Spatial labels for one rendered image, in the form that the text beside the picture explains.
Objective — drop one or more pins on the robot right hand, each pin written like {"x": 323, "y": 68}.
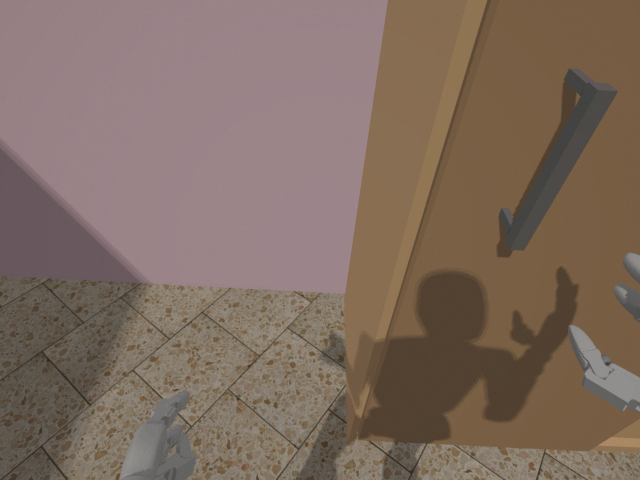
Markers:
{"x": 612, "y": 383}

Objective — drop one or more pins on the robot left hand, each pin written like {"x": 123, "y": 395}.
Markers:
{"x": 152, "y": 441}

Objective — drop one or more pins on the wardrobe door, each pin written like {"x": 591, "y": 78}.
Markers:
{"x": 477, "y": 352}
{"x": 632, "y": 431}

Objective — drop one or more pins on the handle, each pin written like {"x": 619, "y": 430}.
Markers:
{"x": 594, "y": 102}

